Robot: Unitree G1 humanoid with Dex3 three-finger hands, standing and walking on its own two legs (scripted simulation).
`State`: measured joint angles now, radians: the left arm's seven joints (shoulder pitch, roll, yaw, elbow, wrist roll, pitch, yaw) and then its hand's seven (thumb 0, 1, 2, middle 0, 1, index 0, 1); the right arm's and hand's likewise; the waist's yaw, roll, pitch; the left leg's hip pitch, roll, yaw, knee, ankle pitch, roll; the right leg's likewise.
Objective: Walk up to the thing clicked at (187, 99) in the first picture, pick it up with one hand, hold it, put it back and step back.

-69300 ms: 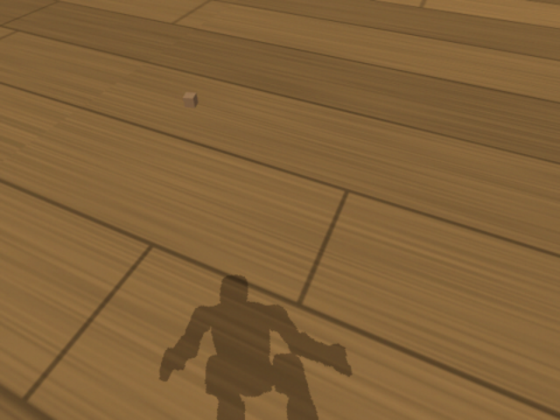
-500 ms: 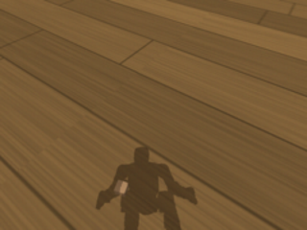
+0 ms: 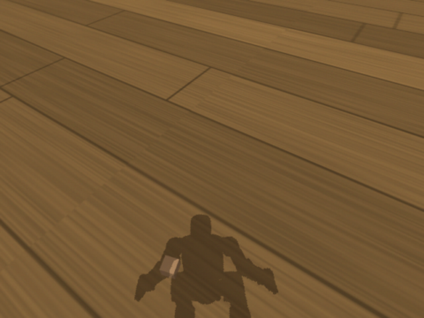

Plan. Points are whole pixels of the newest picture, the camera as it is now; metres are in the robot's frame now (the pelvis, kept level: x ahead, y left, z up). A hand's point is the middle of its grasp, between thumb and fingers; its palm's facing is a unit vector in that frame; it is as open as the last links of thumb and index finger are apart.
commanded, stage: stand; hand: left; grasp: from above
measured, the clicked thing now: (170, 267) +0.46 +0.21 -0.75
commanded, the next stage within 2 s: step back in 1.54 s
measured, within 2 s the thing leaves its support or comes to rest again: neither
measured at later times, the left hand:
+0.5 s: hand out of the picture +0.07 +0.23 -0.16, palm faces +0.00 -0.94 -0.34, open 7.4 cm
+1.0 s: hand out of the picture +0.09 +0.22 -0.15, palm faces -0.01 -0.94 -0.34, open 7.4 cm
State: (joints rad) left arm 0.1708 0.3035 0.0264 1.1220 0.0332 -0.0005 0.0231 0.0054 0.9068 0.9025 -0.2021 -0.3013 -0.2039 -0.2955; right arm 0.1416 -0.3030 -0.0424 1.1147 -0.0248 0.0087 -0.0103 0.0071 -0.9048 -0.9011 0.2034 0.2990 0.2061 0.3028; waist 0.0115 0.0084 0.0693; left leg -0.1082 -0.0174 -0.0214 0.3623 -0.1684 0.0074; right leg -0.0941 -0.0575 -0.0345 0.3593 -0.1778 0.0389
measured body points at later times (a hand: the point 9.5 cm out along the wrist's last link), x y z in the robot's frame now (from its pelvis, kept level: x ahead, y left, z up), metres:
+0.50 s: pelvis +0.01 -0.01 +0.00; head +0.01 -0.02 +0.45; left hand +0.07 +0.28 -0.13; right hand +0.07 -0.31 -0.14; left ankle +0.02 +0.11 -0.75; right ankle +0.02 -0.14 -0.75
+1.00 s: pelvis +0.02 -0.02 +0.00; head +0.03 -0.03 +0.45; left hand +0.10 +0.27 -0.13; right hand +0.09 -0.32 -0.14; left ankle +0.02 +0.11 -0.75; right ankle +0.02 -0.14 -0.75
